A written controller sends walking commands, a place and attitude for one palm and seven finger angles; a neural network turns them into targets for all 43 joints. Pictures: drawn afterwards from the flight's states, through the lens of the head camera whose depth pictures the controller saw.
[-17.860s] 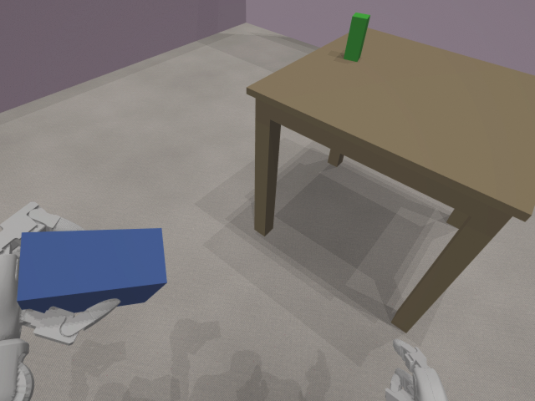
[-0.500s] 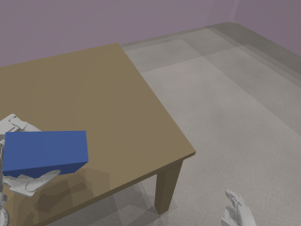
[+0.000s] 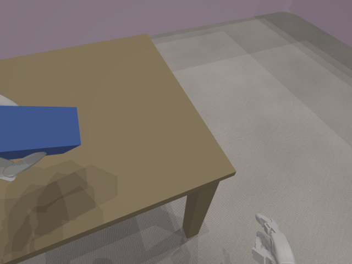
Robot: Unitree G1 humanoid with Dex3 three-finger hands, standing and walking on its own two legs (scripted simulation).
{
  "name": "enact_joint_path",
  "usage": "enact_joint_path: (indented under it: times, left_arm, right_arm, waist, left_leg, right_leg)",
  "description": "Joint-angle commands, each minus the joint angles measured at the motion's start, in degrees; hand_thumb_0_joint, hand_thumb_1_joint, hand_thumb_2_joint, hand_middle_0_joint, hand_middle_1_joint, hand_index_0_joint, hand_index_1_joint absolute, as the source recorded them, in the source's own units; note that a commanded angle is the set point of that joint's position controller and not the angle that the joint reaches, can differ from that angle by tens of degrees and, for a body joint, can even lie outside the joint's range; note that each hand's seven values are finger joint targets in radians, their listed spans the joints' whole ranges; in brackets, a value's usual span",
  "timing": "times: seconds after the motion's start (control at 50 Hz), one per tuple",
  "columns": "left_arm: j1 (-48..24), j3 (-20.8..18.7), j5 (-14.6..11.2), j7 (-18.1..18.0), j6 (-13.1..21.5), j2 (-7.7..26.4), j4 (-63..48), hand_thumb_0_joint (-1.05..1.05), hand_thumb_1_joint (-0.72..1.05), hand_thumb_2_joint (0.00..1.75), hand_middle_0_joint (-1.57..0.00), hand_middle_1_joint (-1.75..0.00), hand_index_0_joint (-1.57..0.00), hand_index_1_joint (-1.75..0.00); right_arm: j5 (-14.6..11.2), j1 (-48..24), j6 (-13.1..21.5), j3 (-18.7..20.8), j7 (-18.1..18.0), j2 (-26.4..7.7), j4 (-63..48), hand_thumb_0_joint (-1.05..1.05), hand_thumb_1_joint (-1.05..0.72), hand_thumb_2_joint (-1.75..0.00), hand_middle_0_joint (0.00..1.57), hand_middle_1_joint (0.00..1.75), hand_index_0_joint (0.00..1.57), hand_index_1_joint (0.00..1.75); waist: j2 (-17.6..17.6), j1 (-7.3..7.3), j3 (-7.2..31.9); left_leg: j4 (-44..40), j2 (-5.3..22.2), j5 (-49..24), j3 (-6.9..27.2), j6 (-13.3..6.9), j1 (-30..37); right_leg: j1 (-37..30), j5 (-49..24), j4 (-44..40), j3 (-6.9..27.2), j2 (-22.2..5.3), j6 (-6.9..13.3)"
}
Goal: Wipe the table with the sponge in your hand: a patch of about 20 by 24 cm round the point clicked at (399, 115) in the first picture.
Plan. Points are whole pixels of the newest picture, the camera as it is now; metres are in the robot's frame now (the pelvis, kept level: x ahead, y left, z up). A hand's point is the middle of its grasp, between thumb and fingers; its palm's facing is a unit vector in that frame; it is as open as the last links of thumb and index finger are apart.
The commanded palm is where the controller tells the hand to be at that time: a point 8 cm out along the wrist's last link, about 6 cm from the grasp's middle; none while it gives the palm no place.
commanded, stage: look again from close up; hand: left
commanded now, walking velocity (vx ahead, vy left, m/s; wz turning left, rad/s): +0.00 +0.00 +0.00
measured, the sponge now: (42, 134) +0.28 +0.26 +0.19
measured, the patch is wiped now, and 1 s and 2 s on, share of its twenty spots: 0.00 0.00 0.00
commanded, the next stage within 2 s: turn the palm down, sponge in hand in 0.14 s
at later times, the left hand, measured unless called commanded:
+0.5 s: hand (58, 177) +0.23 +0.24 +0.13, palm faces +0.04 -0.77 -0.64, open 10.1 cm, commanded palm +0.18 +0.30 +0.18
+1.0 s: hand (52, 176) +0.22 +0.22 +0.16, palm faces +0.21 -0.51 -0.84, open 10.1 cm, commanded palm +0.18 +0.28 +0.20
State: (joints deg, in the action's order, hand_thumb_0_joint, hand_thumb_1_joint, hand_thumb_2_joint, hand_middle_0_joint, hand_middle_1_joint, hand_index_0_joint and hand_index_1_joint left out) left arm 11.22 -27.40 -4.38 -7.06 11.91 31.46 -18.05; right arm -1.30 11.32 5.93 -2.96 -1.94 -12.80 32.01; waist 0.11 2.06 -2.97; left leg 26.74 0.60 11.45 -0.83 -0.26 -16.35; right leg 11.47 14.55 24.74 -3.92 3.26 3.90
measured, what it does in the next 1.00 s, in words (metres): stands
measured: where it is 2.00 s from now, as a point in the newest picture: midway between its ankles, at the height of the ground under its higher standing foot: outside the picture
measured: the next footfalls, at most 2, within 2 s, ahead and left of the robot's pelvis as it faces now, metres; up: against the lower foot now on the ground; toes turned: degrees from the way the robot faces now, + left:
none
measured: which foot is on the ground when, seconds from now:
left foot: down 0.00-1.00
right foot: down 0.00-1.00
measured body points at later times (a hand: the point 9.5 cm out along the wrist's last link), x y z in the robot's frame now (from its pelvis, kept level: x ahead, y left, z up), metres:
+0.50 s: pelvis +0.00 +0.04 -0.01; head +0.01 +0.01 +0.44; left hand +0.22 +0.27 +0.16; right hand +0.21 -0.18 -0.08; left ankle +0.03 +0.12 -0.74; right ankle -0.02 -0.07 -0.74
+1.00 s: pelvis -0.02 +0.00 -0.01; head -0.02 -0.03 +0.44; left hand +0.20 +0.25 +0.21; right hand +0.18 -0.22 -0.10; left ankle +0.03 +0.12 -0.74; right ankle -0.02 -0.07 -0.74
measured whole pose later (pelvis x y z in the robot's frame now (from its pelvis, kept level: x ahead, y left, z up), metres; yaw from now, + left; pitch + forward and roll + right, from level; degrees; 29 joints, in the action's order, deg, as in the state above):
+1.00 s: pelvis -0.02 +0.00 -0.01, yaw -1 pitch -2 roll +0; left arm 16.5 -9.0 18.5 -3.0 -3.5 34.2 -27.0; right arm -1.5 8.7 0.1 -1.3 -4.5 -13.8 33.1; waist 4.3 3.5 -1.0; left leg 30.7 0.2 12.0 -1.7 -0.5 -17.2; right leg 13.7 16.4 31.5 -3.3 2.5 3.8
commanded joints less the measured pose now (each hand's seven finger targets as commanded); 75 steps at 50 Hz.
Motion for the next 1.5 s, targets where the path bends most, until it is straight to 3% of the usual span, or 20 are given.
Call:
enact_joint_path:
  times: [0.0,0.12,0.2,0.22,0.24,0.26,0.28,0.32,0.4,0.52,0.54,0.62,0.74,0.92,0.94,1.08,1.18,1.28,1.42,1.48]
  left_arm:
    - [14.68,1.69,-1.32,1.14,5.22,1.78,-16.62,0.00,0.10,1.30,-1.20,-1.60,-1.20,-1.60]
    - [10.66,-10.01,-0.67,-1.41,6.93,14.18,-19.65,0.00,0.10,1.30,-1.20,-1.60,-1.20,-1.60]
    - [7.45,-6.44,-0.93,-1.40,7.28,10.45,-19.19,0.00,0.10,1.30,-1.20,-1.60,-1.20,-1.60]
    - [-41.13,-15.92,0.61,-1.14,14.00,43.34,-42.03,0.00,0.10,1.30,-1.20,-1.60,-1.20,-1.60]
    - [-16.32,-11.98,8.66,3.57,2.90,21.55,-13.60,0.00,0.10,1.30,-1.20,-1.60,-1.20,-1.60]
    - [-10.42,4.92,5.80,4.87,2.39,8.48,-18.64,0.00,0.10,1.30,-1.20,-1.60,-1.20,-1.60]
    - [-2.97,2.00,9.69,5.40,-0.62,9.33,-13.23,0.00,0.10,1.30,-1.20,-1.60,-1.20,-1.60]
    - [5.87,13.25,5.12,9.74,-9.30,-5.07,-6.83,0.00,0.10,1.30,-1.20,-1.60,-1.20,-1.60]
    - [11.04,10.92,10.28,12.42,-16.31,3.60,-19.65,0.00,0.10,1.30,-1.20,-1.60,-1.20,-1.60]
    - [7.63,-6.49,14.45,-1.37,-7.15,15.71,-32.01,0.00,0.10,1.30,-1.20,-1.60,-1.20,-1.60]
    - [4.50,0.47,14.42,-2.73,-6.20,7.33,-32.47,0.00,0.10,1.30,-1.20,-1.60,-1.20,-1.60]
    - [-0.28,1.36,17.05,-3.19,-11.40,9.95,-13.96,0.00,0.10,1.30,-1.20,-1.60,-1.20,-1.60]
    - [-12.79,17.16,18.92,9.17,-23.51,6.93,-10.65,0.00,0.10,1.30,-1.20,-1.60,-1.20,-1.60]
    - [-3.41,-3.74,23.88,-0.74,-13.12,22.43,-18.36,0.00,0.10,1.30,-1.20,-1.60,-1.20,-1.60]
    - [-5.02,1.41,23.43,-1.48,-14.51,16.39,-17.89,0.00,0.10,1.30,-1.20,-1.60,-1.20,-1.60]
    - [1.42,8.32,23.86,5.27,-32.10,15.48,-8.28,0.00,0.10,1.30,-1.20,-1.60,-1.20,-1.60]
    - [-2.53,11.17,28.24,10.24,-25.10,16.52,-24.13,0.00,0.10,1.30,-1.20,-1.60,-1.20,-1.60]
    - [1.38,2.15,33.78,2.13,-15.96,21.50,-27.18,0.00,0.10,1.30,-1.20,-1.60,-1.20,-1.60]
    - [-2.86,5.95,33.03,-0.85,-31.24,16.72,-5.96,0.00,0.10,1.30,-1.20,-1.60,-1.20,-1.60]
    - [-2.44,10.51,33.92,4.93,-35.78,16.98,-9.77,0.00,0.10,1.30,-1.20,-1.60,-1.20,-1.60]
  right_arm:
    - [-0.63,-0.19,5.53,4.81,2.59,-8.18,-8.28,0.00,-0.90,-0.90,0.20,0.30,0.20,0.30]
    - [-0.15,-1.52,6.28,5.41,1.46,-9.91,-6.46,0.00,-0.90,-0.90,0.20,0.30,0.20,0.30]
    - [0.05,-0.48,5.99,5.25,0.93,-8.97,-5.34,0.00,-0.90,-0.90,0.20,0.30,0.20,0.30]
    - [-3.92,4.56,4.58,-0.58,-3.37,-8.11,-9.41,0.00,-0.90,-0.90,0.20,0.30,0.20,0.30]
    - [4.24,-2.08,5.81,6.56,-1.34,-7.64,-1.00,0.00,-0.90,-0.90,0.20,0.30,0.20,0.30]
    - [3.22,-3.65,7.19,3.34,2.50,-5.81,-5.79,0.00,-0.90,-0.90,0.20,0.30,0.20,0.30]
    - [2.69,-0.30,6.22,6.68,2.65,-10.26,-0.80,0.00,-0.90,-0.90,0.20,0.30,0.20,0.30]
    - [-0.20,-6.24,6.10,5.87,3.15,-8.83,-2.65,0.00,-0.90,-0.90,0.20,0.30,0.20,0.30]
    - [-0.51,-8.72,2.55,4.90,2.75,-9.28,-7.91,0.00,-0.90,-0.90,0.20,0.30,0.20,0.30]
    - [1.53,-9.46,-1.22,4.68,2.07,-7.44,-8.90,0.00,-0.90,-0.90,0.20,0.30,0.20,0.30]
    - [1.55,-9.56,-1.27,3.99,2.09,-4.77,-9.00,0.00,-0.90,-0.90,0.20,0.30,0.20,0.30]
    - [0.67,-7.87,-2.89,4.44,1.30,-7.32,-4.76,0.00,-0.90,-0.90,0.20,0.30,0.20,0.30]
    - [-2.55,-13.63,-3.24,2.19,-3.23,-8.00,-8.57,0.00,-0.90,-0.90,0.20,0.30,0.20,0.30]
    - [-0.35,-12.64,-2.05,3.35,-2.64,-6.63,-8.29,0.00,-0.90,-0.90,0.20,0.30,0.20,0.30]
    - [-0.48,-12.46,-2.90,3.30,-2.19,-6.27,-8.46,0.00,-0.90,-0.90,0.20,0.30,0.20,0.30]
    - [-3.11,-14.25,-7.51,3.60,-2.67,-10.43,-9.99,0.00,-0.90,-0.90,0.20,0.30,0.20,0.30]
    - [-2.43,-14.74,-4.83,3.50,-3.97,-8.64,-12.08,0.00,-0.90,-0.90,0.20,0.30,0.20,0.30]
    - [0.13,-9.55,-3.30,4.97,-4.32,-8.08,-9.49,0.00,-0.90,-0.90,0.20,0.30,0.20,0.30]
    - [-2.78,-15.39,-7.86,4.93,-3.11,-9.48,-6.64,0.00,-0.90,-0.90,0.20,0.30,0.20,0.30]
    - [-2.95,-17.34,-8.51,3.96,-3.61,-10.23,-9.42,0.00,-0.90,-0.90,0.20,0.30,0.20,0.30]
  waist:
    - [-0.64,1.54,13.43]
    - [-4.14,0.57,14.56]
    - [1.57,0.11,13.82]
    - [17.12,-3.44,11.81]
    - [23.85,3.93,22.06]
    - [20.03,-0.39,15.78]
    - [20.04,0.54,19.49]
    - [11.13,0.79,14.93]
    - [-4.27,2.71,11.65]
    - [4.17,3.77,17.26]
    - [7.44,3.09,16.41]
    - [10.67,-0.43,7.72]
    - [2.03,-0.81,7.40]
    - [6.52,5.26,12.35]
    - [6.29,4.11,12.32]
    - [-1.07,3.33,6.02]
    - [-0.12,2.21,14.04]
    - [3.53,2.97,18.82]
    - [2.99,4.21,7.59]
    - [-2.34,3.98,12.97]
  left_leg:
    - [0.93,2.64,-9.98,3.92,-2.34,4.60]
    - [1.24,1.71,-13.09,5.52,-1.76,4.60]
    - [1.83,1.68,-17.11,5.77,-1.84,3.80]
    - [0.62,4.47,-12.25,5.59,-2.57,7.03]
    - [3.17,1.23,-20.79,-1.66,-0.50,17.88]
    - [4.23,-0.44,-28.28,1.22,0.49,13.34]
    - [4.71,2.19,-31.18,1.17,0.59,17.45]
    - [3.62,2.58,-24.75,2.38,0.64,13.70]
    - [-1.02,1.67,-14.75,2.32,-0.42,5.31]
    - [-1.17,2.79,-8.50,2.68,1.04,7.74]
    - [-1.05,2.49,-8.95,2.77,2.06,7.33]
    - [-0.34,1.08,3.40,2.49,0.10,2.61]
    - [-2.76,-0.89,10.83,1.63,-1.70,2.69]
    - [-0.84,-0.92,3.96,2.16,-0.49,4.65]
    - [-0.62,-0.47,2.40,1.78,-0.42,3.75]
    - [-0.30,-0.04,-1.18,0.28,-1.47,1.01]
    - [4.37,-1.18,-7.47,0.36,-2.98,6.34]
    - [6.36,-1.81,-15.12,0.69,-2.41,10.28]
    - [2.24,-0.67,-11.65,0.22,-0.68,4.74]
    - [1.88,-0.73,-12.22,0.38,-1.75,4.12]
  right_leg:
    - [-3.00,-16.69,-2.22,9.07,-10.40,-2.17]
    - [-2.24,-20.60,0.30,9.15,-10.33,-1.83]
    - [-4.72,-23.53,0.73,7.83,-10.95,-1.65]
    - [1.94,-0.26,0.76,4.88,-6.44,-6.19]
    - [3.16,-6.36,5.70,0.90,-1.90,-0.89]
    - [4.38,-7.32,4.12,-0.45,-1.91,-0.43]
    - [6.85,-8.43,5.11,1.09,-1.37,-1.00]
    - [6.74,-6.57,5.44,0.18,-1.87,-1.30]
    - [4.18,-9.56,2.62,-2.52,-1.44,-3.08]
    - [5.80,-3.89,5.15,-0.14,0.65,-1.62]
    - [6.74,-3.91,4.89,-0.89,0.12,-1.42]
    - [11.35,1.46,2.31,-0.11,-1.14,-2.30]
    - [7.80,8.69,-2.98,1.63,-2.67,-3.49]
    - [2.95,8.33,-2.76,6.03,-2.59,-1.03]
    - [1.94,5.74,-2.02,5.01,-3.22,-1.28]
    - [1.61,-0.35,-2.82,6.99,-4.10,-3.30]
    - [1.71,-8.95,-1.03,9.82,-4.90,-4.08]
    - [1.55,-18.73,0.62,9.84,-3.65,-2.44]
    - [0.39,-15.22,-1.23,10.95,-3.74,-1.58]
    - [-4.22,-21.23,1.09,9.38,-5.35,-3.53]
